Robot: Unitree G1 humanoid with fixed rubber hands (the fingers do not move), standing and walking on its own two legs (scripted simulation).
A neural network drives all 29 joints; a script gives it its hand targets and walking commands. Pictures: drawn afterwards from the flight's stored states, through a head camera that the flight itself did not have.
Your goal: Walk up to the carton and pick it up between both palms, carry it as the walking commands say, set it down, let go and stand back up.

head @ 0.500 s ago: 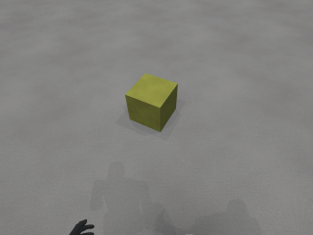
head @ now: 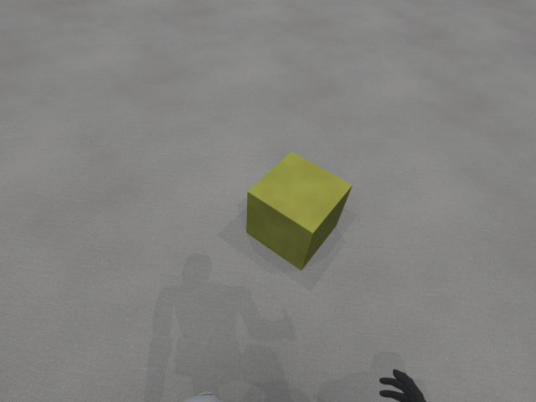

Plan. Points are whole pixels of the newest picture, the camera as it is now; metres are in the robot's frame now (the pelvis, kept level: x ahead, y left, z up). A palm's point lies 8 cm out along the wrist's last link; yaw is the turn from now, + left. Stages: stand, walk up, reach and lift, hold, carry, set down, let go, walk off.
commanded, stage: walk up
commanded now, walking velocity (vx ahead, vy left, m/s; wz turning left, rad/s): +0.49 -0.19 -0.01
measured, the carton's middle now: (296, 210) +0.92 -0.09 -0.61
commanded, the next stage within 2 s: none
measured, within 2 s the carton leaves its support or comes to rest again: neither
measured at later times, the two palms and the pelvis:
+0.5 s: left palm (204, 261) +0.39 +0.15 -0.12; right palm out of the picture +0.12 -0.27 -0.14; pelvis +0.25 -0.07 +0.00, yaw +0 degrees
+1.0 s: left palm (180, 291) +0.33 +0.19 -0.13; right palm (404, 253) +0.44 -0.26 -0.10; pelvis +0.38 -0.03 +0.02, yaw +0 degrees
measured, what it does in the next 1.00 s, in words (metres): walks ahead: right foot, then left foot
